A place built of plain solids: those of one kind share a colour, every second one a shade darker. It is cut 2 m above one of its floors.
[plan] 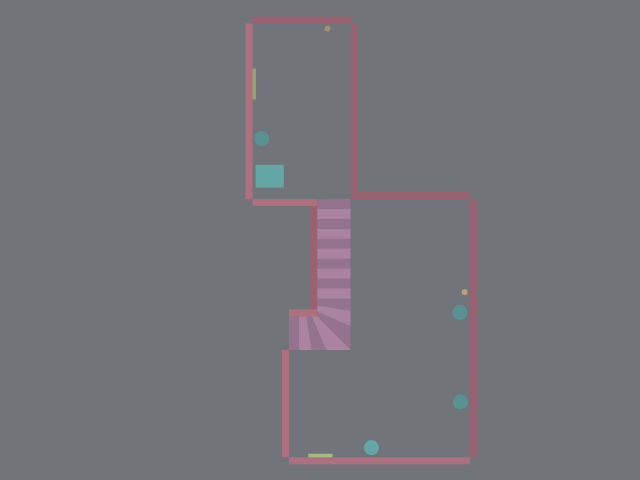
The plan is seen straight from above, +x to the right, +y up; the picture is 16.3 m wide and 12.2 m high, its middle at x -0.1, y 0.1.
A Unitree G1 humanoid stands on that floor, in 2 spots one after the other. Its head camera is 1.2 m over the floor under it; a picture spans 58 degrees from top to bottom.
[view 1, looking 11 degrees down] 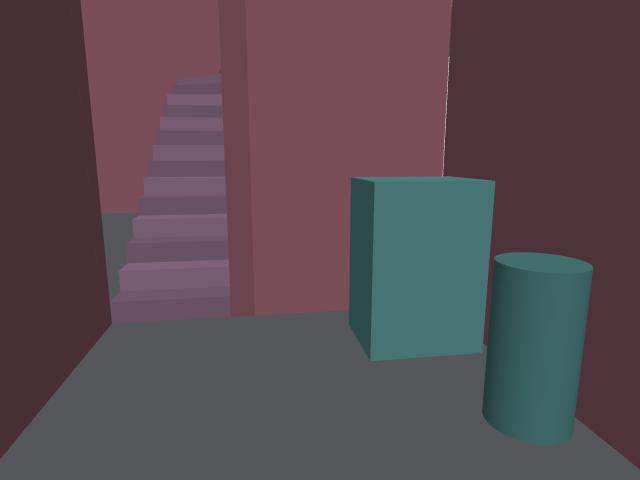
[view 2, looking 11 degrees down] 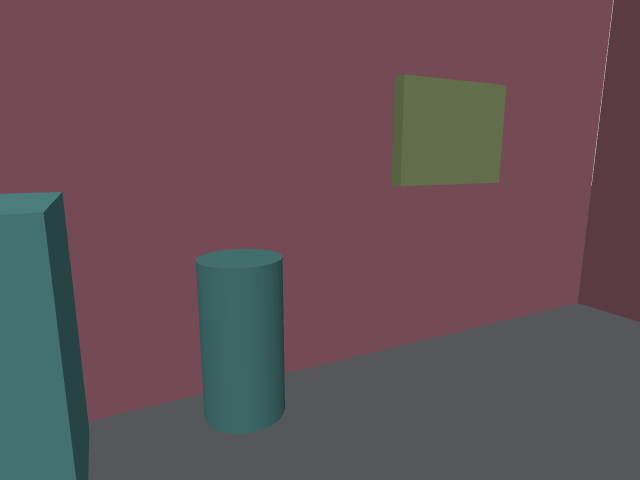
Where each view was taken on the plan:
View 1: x -0.35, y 4.32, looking -99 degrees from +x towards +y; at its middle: wall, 3.28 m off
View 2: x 0.27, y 2.14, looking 153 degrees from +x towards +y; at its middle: wall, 2.38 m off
